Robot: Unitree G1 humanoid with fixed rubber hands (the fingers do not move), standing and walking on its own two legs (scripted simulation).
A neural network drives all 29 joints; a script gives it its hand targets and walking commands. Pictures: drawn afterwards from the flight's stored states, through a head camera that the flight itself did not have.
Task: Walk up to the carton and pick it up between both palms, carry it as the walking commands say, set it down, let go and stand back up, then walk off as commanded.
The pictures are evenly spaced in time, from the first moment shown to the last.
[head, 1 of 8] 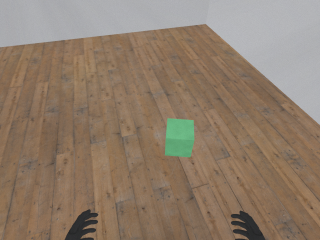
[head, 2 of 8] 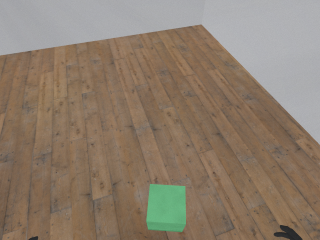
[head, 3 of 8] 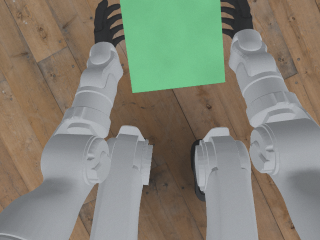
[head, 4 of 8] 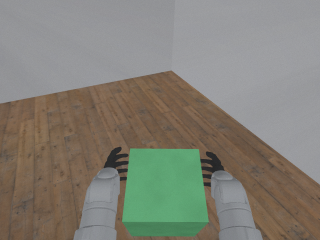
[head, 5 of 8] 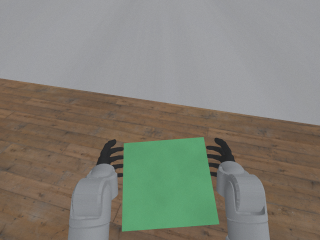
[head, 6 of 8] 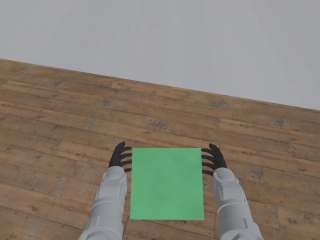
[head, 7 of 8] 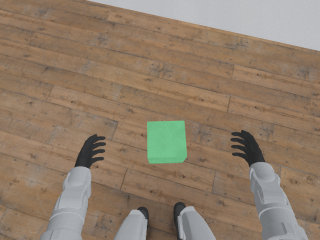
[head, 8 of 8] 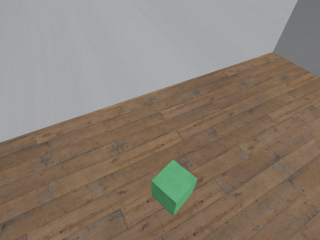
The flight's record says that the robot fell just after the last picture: no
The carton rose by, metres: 0.69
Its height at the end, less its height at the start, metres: +0.00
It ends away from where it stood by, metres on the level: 0.59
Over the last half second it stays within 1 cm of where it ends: yes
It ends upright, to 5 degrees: yes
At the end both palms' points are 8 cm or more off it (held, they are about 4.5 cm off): yes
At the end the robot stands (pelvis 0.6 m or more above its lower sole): yes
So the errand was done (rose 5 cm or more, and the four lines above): yes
